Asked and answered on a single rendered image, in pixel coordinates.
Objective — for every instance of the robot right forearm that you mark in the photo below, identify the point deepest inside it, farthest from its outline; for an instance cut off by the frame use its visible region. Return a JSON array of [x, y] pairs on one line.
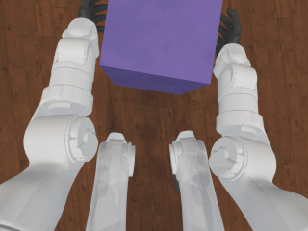
[[238, 96]]

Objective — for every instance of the robot left upper arm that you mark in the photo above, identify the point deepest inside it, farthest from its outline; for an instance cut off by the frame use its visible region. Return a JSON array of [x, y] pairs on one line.
[[57, 147]]

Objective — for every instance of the carton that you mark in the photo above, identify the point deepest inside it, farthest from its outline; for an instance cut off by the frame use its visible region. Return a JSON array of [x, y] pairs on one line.
[[161, 45]]

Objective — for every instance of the robot right upper arm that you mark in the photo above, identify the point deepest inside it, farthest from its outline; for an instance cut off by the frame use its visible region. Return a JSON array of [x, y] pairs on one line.
[[245, 168]]

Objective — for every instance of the right robot foot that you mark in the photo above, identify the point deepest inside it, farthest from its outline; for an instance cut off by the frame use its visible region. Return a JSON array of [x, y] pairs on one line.
[[176, 182]]

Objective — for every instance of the right robot hand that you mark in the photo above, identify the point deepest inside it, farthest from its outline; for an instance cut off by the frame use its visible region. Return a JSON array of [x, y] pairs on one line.
[[230, 34]]

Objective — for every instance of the right robot thigh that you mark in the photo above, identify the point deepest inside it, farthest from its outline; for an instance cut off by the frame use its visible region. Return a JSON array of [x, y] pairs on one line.
[[200, 210]]

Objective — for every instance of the left robot hand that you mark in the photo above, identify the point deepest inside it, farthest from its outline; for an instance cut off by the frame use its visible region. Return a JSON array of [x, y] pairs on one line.
[[88, 10]]

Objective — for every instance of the robot left forearm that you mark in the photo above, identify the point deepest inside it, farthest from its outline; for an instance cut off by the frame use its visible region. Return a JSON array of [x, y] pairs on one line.
[[72, 72]]

